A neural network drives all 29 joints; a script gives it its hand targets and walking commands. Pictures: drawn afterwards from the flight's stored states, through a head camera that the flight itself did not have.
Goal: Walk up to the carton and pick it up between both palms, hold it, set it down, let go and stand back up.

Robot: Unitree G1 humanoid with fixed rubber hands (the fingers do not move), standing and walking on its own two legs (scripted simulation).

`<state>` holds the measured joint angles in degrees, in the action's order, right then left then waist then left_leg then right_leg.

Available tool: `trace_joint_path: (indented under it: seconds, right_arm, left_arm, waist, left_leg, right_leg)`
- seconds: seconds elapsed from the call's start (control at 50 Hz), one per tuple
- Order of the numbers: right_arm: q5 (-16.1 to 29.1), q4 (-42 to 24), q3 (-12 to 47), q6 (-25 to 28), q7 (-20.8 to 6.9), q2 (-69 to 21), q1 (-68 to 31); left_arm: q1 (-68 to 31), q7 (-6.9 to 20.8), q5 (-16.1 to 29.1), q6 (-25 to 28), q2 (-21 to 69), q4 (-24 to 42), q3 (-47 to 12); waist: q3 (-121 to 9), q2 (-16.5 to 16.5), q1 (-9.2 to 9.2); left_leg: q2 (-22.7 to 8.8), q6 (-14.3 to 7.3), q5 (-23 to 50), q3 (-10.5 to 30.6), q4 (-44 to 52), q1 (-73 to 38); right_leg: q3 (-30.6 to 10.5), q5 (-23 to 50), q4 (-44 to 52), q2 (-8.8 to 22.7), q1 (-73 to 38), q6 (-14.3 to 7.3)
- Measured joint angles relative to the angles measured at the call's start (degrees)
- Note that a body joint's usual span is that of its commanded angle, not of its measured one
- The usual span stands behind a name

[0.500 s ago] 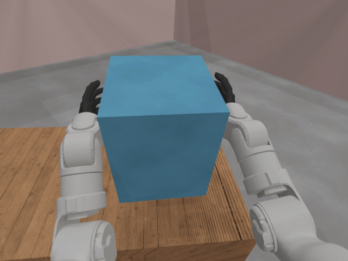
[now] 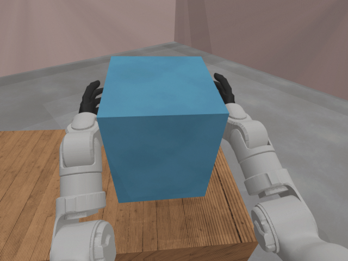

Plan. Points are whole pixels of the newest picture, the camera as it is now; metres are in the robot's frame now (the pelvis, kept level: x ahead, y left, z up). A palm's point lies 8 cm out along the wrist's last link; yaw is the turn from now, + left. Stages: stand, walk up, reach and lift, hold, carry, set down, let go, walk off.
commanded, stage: hold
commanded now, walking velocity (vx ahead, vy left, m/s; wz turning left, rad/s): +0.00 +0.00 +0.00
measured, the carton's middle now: (160, 129) +0.35 +0.01 +0.19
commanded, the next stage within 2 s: none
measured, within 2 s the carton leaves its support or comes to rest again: neither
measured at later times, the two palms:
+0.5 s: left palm (88, 118) +0.35 +0.16 +0.22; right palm (223, 108) +0.36 -0.13 +0.24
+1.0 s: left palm (89, 117) +0.35 +0.16 +0.23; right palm (225, 108) +0.36 -0.14 +0.24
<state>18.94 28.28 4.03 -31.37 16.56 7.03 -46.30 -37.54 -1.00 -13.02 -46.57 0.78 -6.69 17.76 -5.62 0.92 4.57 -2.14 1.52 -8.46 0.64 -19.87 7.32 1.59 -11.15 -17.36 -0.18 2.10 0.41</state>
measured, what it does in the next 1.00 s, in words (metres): stands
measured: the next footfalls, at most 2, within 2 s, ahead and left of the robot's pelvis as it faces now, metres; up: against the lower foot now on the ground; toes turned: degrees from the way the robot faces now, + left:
none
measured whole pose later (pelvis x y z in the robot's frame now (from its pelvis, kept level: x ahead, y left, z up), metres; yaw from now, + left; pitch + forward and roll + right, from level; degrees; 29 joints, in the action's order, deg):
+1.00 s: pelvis +0.00 +0.00 +0.00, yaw +0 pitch -4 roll -1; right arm 18.2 26.4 3.3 -32.2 16.5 6.4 -45.6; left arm -37.0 -0.8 -12.8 -47.0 0.7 -5.3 17.6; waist -5.3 0.9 4.8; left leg -2.1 1.5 -8.4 0.8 -20.0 7.5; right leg 1.6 -11.1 -17.5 -0.2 2.3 0.4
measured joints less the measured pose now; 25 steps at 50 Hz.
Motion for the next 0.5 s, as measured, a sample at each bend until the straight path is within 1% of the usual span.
trace_joint_path:
  seconds: [0.12, 0.3, 0.38, 0.5]
  right_arm:
    - [-0.25, 0.07, -0.60, -0.67, -0.04, -0.69, 0.34]
    - [-0.51, -1.16, -0.75, -1.07, -0.08, -0.79, 0.58]
    - [-0.49, -0.77, -1.25, -0.85, -0.20, -0.89, 0.33]
    - [-1.28, 0.19, -2.05, -0.69, -0.63, -1.15, -0.02]
  left_arm:
    - [0.39, 0.43, -0.22, -1.00, 0.02, 0.42, 0.25]
    - [1.02, 0.42, -0.14, -0.90, 0.17, 1.62, 0.12]
    - [0.66, 0.23, -0.21, -0.88, -0.09, 1.25, -0.32]
    - [-0.39, 0.22, -0.42, -0.54, 0.39, -0.16, 0.62]
  waist:
    - [0.14, 0.20, 0.03]
    - [0.71, 0.45, 0.24]
    - [0.37, 0.35, 0.26]
    - [0.59, 0.59, -0.15]
  left_leg:
    - [0.14, -0.03, 0.09, 0.09, 0.31, -0.41]
    - [0.10, -0.09, 0.06, 0.19, 0.05, -0.38]
    - [0.07, 0.04, -0.12, 0.22, -0.40, 0.17]
    - [0.19, -0.14, 0.07, 0.02, 0.06, -0.32]
  right_leg:
    - [0.11, 0.02, 0.25, 0.13, -0.44, 0.03]
    - [0.18, 0.23, 0.51, 0.07, -0.67, 0.05]
    - [0.20, 0.12, 0.17, 0.04, -0.18, 0.00]
    - [0.01, -0.07, -0.20, 0.17, -0.21, 0.04]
